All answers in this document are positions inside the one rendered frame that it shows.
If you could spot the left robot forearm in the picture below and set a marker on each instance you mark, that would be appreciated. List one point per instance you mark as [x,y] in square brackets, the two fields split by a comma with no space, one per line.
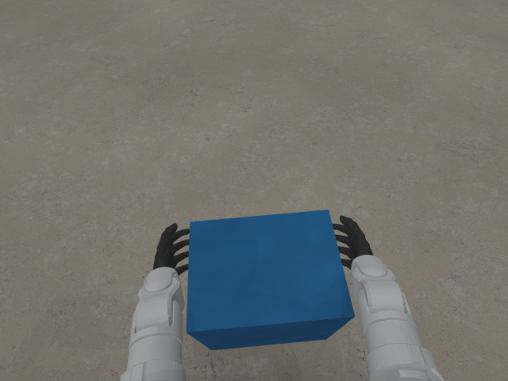
[156,338]

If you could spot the right robot hand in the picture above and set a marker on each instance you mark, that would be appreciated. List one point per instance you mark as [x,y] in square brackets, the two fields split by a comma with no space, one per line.
[356,241]

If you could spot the carton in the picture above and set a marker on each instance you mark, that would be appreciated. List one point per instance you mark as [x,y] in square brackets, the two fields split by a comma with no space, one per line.
[261,280]

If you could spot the right robot forearm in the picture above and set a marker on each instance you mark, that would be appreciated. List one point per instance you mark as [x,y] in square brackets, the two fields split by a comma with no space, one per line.
[395,350]

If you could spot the left robot hand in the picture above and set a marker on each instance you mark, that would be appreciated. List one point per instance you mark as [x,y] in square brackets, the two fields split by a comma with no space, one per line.
[166,249]

